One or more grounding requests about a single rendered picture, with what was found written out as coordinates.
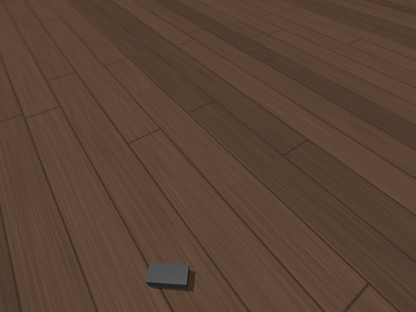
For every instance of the carton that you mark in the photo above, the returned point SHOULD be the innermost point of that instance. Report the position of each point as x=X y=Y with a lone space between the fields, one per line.
x=168 y=275

